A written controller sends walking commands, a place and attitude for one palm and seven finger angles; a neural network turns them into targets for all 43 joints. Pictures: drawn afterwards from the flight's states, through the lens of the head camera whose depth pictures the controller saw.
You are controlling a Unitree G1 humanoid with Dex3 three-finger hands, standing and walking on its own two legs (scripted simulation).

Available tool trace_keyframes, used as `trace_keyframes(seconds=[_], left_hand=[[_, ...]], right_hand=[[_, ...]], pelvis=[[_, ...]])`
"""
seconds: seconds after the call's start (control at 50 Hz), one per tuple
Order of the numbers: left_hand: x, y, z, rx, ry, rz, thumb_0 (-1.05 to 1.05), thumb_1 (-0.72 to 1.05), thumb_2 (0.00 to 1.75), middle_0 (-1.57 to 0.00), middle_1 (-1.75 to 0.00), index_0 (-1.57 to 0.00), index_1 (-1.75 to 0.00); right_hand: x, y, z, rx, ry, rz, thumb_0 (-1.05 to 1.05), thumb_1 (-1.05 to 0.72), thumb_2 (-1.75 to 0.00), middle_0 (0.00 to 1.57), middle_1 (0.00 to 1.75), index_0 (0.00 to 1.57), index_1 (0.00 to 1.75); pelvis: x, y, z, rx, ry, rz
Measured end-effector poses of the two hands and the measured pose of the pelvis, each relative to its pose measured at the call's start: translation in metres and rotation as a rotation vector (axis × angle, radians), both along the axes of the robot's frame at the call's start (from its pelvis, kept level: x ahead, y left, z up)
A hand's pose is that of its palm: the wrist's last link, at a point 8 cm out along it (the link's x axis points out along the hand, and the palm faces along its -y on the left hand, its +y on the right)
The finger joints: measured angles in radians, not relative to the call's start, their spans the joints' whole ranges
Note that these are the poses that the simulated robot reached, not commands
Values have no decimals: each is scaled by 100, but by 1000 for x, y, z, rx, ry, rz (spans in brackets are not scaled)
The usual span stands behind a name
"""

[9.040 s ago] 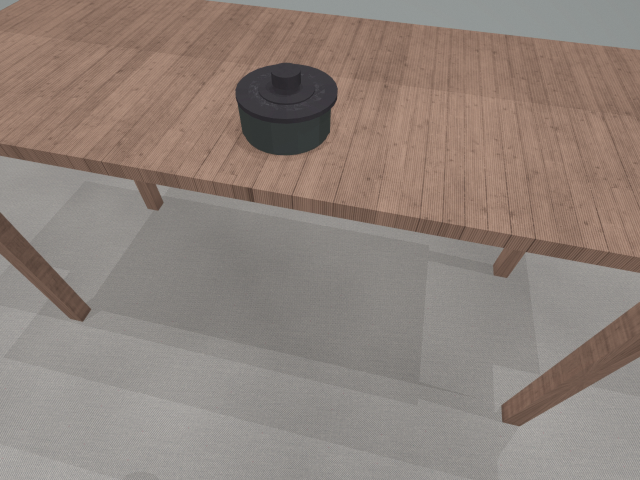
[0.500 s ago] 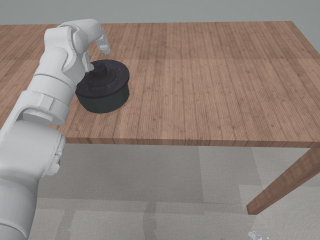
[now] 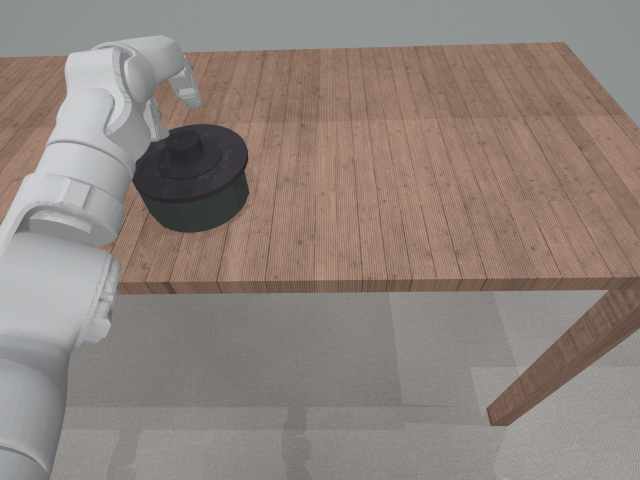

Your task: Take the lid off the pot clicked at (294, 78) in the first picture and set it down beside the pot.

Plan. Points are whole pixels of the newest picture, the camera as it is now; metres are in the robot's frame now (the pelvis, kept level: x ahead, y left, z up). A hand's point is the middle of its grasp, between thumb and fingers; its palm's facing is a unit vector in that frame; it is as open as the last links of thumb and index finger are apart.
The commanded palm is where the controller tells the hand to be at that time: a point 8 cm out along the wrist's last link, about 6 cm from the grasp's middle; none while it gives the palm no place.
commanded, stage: move the open hand above the knob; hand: left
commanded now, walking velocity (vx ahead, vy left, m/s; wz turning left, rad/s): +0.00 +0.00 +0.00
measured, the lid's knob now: (184, 145) +0.52 +0.17 +0.15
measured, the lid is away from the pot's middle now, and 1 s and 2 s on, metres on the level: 0.00 0.00 0.00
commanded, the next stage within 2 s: lower the open fingers around the knob in 0.28 s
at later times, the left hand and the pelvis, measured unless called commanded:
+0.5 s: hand (160, 109) +0.48 +0.17 +0.23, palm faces -0.29 -0.12 -0.95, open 10.2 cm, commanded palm +0.47 +0.18 +0.28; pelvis -0.01 +0.00 +0.00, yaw +0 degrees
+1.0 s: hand (171, 140) +0.48 +0.17 +0.19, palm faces -0.39 -0.11 -0.92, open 10.2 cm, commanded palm +0.48 +0.17 +0.24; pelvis +0.00 +0.00 +0.00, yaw +0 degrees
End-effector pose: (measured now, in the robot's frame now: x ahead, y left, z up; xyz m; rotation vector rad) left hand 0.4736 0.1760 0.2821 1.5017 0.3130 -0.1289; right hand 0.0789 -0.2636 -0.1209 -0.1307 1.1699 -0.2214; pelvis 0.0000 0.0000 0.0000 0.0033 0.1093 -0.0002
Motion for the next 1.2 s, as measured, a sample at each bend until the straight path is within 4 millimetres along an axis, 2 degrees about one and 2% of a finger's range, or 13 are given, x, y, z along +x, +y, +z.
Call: trace_keyframes(seconds=[0.12,0.24,0.42,0.52,0.7,1.04,1.2], left_hand=[[-7,1,5,11,-6,-8,0,-43,174,-87,-9,-87,-8],[-8,-2,10,6,-11,-14,0,-43,174,-87,-9,-87,-8],[-2,-8,7,-1,2,-13,0,-43,174,-87,-9,-87,-8],[2,-1,6,-40,29,44,0,-43,174,-87,-9,-87,-8],[4,2,-13,-40,83,53,0,-43,174,-87,-9,-87,-8],[5,-5,-35,-27,118,16,0,-42,174,-87,-9,-87,-8],[5,-7,-41,-12,126,21,0,-42,174,-86,-8,-86,-7]], right_hand=[[14,2,4,-13,-37,25,1,-91,-89,20,30,20,30],[16,2,7,-24,-40,37,1,-91,-89,20,30,20,30],[-3,2,3,-24,6,12,1,-90,-89,20,30,20,30],[-17,2,-1,-19,29,-11,1,-90,-89,20,30,20,30],[-31,0,-3,-31,63,-22,1,-90,-89,20,30,20,30],[-15,-2,0,-44,27,-17,1,-90,-89,20,30,20,30],[-16,-1,-2,-35,40,-20,1,-90,-89,20,30,20,30]], pelvis=[[-4,0,0,-1,-4,10],[-7,1,0,-2,-3,15],[-8,3,0,-1,3,7],[-5,4,0,1,9,-2],[-3,4,-1,0,9,0],[-3,4,-3,-2,24,0],[-3,2,-4,-2,27,2]])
